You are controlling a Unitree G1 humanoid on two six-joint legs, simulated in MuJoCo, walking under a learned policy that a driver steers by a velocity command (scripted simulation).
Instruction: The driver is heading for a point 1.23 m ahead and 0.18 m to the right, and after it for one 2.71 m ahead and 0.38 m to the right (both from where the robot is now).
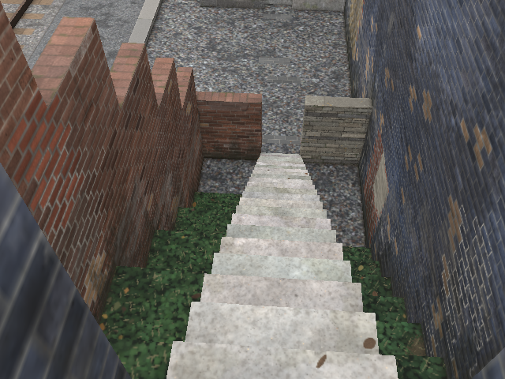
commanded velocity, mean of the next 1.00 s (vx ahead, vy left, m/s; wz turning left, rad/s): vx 0.50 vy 0.00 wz -0.16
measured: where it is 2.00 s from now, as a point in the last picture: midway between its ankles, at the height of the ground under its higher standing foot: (241, 316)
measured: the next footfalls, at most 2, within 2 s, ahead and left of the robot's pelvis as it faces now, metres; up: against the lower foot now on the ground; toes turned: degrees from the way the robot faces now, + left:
right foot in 0.08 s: +0.21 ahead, -0.10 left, +0.00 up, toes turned -4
left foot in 0.82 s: +0.52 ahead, -0.06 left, -0.21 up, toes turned -15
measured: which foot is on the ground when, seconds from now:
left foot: down 0.00-0.06, up 0.08-0.80, down 0.82-1.00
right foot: up 0.00-0.06, down 0.08-0.80, up 0.82-1.00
